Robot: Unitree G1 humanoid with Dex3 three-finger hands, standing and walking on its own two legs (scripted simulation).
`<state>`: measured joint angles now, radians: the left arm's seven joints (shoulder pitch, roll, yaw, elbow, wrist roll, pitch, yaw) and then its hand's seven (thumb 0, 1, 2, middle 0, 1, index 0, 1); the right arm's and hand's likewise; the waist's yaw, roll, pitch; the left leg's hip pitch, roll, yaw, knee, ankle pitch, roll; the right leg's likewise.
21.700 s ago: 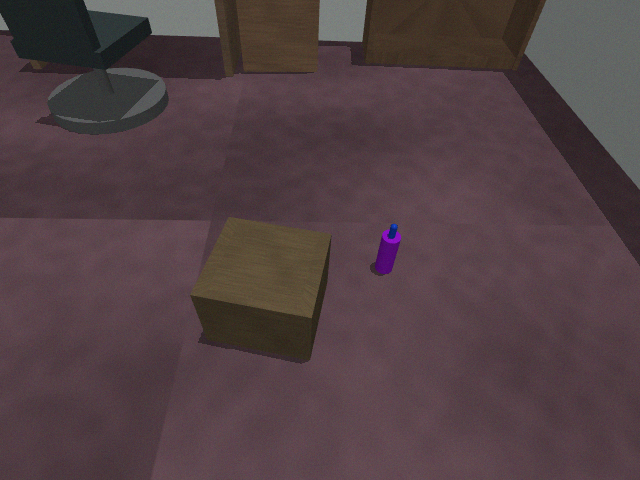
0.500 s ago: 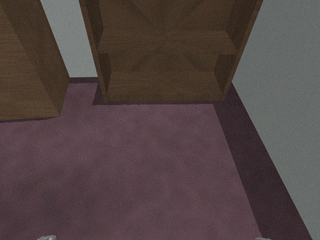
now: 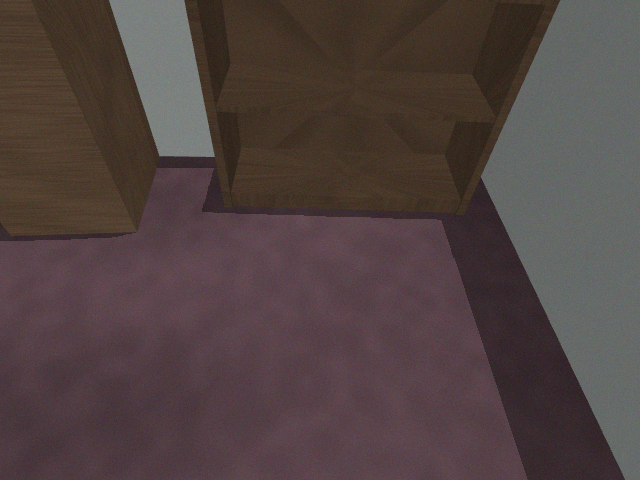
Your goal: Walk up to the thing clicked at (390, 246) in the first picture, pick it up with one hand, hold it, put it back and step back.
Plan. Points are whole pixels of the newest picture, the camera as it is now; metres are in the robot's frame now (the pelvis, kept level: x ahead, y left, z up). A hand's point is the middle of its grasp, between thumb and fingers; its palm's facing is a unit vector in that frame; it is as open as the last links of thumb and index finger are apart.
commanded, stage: stand
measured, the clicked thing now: out of the picture -0.50 +0.46 -0.66
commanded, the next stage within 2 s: none
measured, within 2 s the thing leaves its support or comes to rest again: neither
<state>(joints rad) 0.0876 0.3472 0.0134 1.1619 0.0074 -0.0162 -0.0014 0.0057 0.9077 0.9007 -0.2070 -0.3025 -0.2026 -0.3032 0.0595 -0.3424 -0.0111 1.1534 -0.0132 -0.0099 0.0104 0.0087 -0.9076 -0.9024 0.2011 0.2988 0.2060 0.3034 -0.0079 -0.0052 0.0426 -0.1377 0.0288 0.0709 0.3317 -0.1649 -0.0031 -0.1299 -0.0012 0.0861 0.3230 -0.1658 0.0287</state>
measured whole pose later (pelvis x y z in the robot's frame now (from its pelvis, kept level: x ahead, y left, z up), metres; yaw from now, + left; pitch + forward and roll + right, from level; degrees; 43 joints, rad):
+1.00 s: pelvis +0.01 +0.01 +0.00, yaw +1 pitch -1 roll +0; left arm 0.10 0.35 0.00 1.13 0.01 -0.01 0.00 0.01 0.91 0.90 -0.21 -0.30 -0.20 -0.30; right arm 0.08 -0.35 -0.02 1.15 -0.01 -0.01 0.01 0.01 -0.91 -0.90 0.20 0.30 0.21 0.30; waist -0.01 -0.01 0.04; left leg -0.12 0.01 0.05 0.31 -0.17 0.01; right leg -0.10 -0.02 0.07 0.29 -0.18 0.04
